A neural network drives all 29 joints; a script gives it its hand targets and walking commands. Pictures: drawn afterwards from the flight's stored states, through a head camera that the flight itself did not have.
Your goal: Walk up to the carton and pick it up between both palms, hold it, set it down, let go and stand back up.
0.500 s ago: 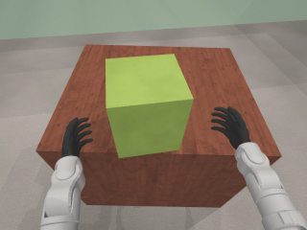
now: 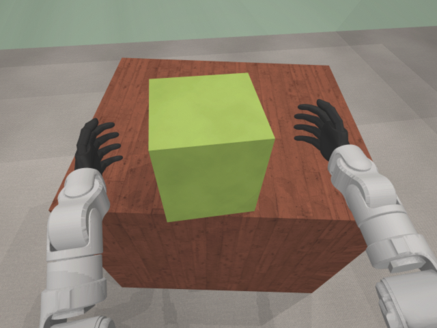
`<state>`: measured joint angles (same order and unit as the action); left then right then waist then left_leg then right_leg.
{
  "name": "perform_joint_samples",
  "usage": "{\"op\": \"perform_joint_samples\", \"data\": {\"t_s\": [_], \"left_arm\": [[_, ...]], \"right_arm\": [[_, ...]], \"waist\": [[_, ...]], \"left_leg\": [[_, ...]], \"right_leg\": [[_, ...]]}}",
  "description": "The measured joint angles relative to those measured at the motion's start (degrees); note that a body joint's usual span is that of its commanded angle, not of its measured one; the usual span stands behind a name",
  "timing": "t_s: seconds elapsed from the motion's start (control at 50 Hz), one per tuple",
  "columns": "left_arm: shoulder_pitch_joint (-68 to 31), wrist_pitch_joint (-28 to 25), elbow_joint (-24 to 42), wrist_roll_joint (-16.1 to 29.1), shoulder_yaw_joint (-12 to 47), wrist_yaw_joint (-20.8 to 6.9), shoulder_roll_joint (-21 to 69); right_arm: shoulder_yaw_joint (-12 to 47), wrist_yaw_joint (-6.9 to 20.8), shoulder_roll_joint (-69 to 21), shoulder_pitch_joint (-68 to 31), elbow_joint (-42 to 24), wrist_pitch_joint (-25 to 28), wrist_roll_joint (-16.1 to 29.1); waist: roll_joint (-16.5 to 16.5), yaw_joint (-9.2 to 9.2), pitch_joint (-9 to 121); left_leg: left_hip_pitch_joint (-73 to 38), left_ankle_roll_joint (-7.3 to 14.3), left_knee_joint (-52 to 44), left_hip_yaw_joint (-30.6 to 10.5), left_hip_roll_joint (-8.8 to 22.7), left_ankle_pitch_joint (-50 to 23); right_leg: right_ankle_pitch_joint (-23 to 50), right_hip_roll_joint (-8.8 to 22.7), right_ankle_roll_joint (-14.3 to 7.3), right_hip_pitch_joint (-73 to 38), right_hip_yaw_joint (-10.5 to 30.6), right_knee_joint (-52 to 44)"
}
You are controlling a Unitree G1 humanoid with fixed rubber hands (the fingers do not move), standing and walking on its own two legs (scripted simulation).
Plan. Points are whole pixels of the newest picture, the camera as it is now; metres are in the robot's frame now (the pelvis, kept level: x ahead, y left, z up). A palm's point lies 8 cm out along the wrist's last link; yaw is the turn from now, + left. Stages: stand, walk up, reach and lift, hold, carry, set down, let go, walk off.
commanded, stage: reach and lift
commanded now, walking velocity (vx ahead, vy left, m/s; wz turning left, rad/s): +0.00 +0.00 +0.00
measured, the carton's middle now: (206, 150) +0.46 +0.07 +0.03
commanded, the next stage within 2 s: none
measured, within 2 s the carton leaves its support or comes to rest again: neither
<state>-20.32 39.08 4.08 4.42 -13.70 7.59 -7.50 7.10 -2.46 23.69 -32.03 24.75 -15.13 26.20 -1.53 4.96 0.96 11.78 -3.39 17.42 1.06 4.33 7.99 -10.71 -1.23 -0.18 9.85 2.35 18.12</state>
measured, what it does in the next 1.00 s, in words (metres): stands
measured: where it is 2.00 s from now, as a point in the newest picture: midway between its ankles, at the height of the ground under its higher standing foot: outside the picture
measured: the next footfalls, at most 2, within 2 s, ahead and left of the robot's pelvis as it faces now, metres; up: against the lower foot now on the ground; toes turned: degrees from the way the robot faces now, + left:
none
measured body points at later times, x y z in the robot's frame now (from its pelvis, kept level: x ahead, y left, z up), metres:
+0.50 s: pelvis +0.00 +0.00 +0.00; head +0.02 +0.01 +0.45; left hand +0.37 +0.27 +0.17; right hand +0.47 -0.14 +0.19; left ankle +0.01 +0.16 -0.75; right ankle -0.02 -0.12 -0.75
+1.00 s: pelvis +0.01 +0.01 +0.00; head +0.04 +0.02 +0.45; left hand +0.42 +0.28 +0.20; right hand +0.52 -0.11 +0.22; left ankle +0.01 +0.16 -0.75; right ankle -0.02 -0.12 -0.75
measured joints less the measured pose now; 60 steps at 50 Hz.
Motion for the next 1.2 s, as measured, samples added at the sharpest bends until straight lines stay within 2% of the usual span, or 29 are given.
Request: {"op": "perform_joint_samples", "data": {"t_s": [0.34, 0.58, 0.72, 0.82, 1.02, 1.2], "left_arm": [[-10.8, 3.3, -6.8, 1.4, 0.6, 0.5, -2.5], [-22.5, 0.8, -21.0, 3.9, 1.4, 1.2, -6.0], [-30.0, -0.9, -30.2, 4.8, 3.6, 1.2, -7.7], [-33.3, -2.2, -34.4, 5.4, 4.6, 1.3, -8.6], [-35.3, -3.5, -36.5, 4.3, 5.9, 1.1, -7.9], [-28.4, -10.6, -37.0, 1.9, 4.1, -0.2, -4.9]], "right_arm": [[0.6, 2.1, 3.5, -12.8, 11.0, -3.1, 2.6], [0.9, 3.1, 3.1, -23.3, 21.1, -4.5, 2.0], [1.4, 3.5, 3.0, -30.9, 30.6, -4.9, 1.8], [1.6, 3.7, 3.2, -34.1, 33.4, -4.4, 2.0], [2.4, 4.8, 4.3, -38.1, 39.9, -3.0, 3.1], [1.9, 4.1, 1.2, -30.8, 37.2, 2.5, 0.3]], "waist": [[0.8, 0.68, 1.9], [1.2, 2.66, 4.3], [1.2, 3.53, 5.1], [0.8, 3.74, 5.3], [0.8, 3.79, 4.6], [1.5, 3.84, 4.2]], "left_leg": [[2.7, 0.1, 1.0, -1.1, -0.1, 0.1], [6.2, 0.1, 1.3, -1.5, -0.1, -0.5], [7.4, 0.2, 1.3, -2.1, -0.3, -0.6], [8.1, 0.2, 1.6, -2.2, -0.3, -0.2], [8.6, 0.1, 1.8, -2.8, -0.3, 0.1], [9.0, 0.2, 1.2, -2.5, -0.3, -0.5]], "right_leg": [[0.8, 0.0, 0.2, 1.4, -0.8, -1.2], [1.2, -0.1, 0.1, 4.9, -1.1, -0.7], [1.3, 0.1, 0.3, 5.5, -1.6, -1.1], [1.3, 0.1, 0.3, 5.8, -1.7, -1.6], [1.6, 0.0, 0.3, 5.3, -2.3, -3.1], [2.0, 0.1, 0.4, 5.8, -2.3, -3.4]]}}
